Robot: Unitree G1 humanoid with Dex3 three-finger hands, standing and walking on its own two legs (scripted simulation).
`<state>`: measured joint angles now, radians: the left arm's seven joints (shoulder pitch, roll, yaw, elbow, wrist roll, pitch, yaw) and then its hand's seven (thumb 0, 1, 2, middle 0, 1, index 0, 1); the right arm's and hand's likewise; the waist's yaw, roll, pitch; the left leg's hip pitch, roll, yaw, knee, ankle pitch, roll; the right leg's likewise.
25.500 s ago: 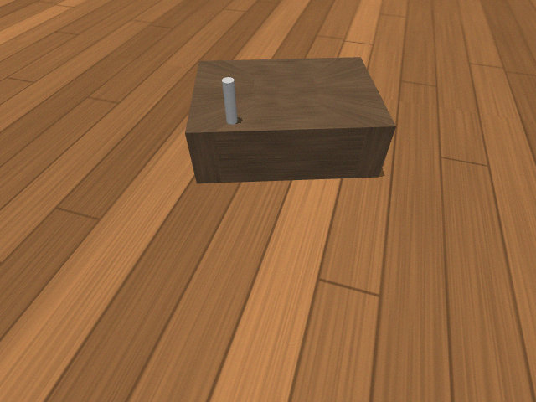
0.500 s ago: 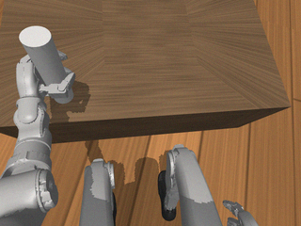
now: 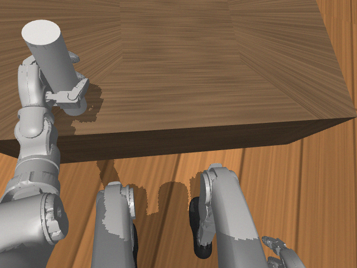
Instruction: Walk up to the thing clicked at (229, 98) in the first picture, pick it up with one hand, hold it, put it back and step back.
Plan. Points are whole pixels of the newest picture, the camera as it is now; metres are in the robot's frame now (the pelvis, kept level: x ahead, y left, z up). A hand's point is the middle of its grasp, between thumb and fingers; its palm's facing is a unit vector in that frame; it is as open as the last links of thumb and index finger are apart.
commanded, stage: lower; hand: left
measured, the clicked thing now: (62, 77) +0.51 +0.19 -0.01
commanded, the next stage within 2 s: loosen in 0.08 s
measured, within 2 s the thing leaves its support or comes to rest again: rests again in 0.70 s
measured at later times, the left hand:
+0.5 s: hand (67, 79) +0.51 +0.18 -0.02, palm faces +0.06 -1.00 -0.01, open 8.6 cm
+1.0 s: hand (59, 76) +0.52 +0.19 -0.01, palm faces +0.07 -1.00 -0.02, open 16.6 cm
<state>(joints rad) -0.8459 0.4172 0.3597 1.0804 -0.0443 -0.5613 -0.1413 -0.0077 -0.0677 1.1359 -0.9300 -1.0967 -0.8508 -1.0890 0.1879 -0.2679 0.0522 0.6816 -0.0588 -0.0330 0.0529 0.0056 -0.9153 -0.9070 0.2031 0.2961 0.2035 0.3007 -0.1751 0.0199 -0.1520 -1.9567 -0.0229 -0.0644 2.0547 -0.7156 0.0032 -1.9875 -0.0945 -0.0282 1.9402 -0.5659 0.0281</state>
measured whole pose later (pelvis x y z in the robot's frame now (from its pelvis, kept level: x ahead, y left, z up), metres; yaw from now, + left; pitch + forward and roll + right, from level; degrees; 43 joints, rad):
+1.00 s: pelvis +0.00 +0.00 -0.02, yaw +0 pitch +35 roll -5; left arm -0.89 0.45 0.40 1.05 -0.05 -0.53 -0.17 -0.01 -0.48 0.10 -0.21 -0.12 -0.19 -0.12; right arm 0.18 -0.29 0.06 0.66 -0.05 -0.01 0.05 0.01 -0.91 -0.90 0.21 0.30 0.21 0.30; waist -0.17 0.02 -0.14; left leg -2.00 -0.03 -0.07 2.10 -0.71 0.00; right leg -2.03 -0.10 -0.03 1.99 -0.56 0.03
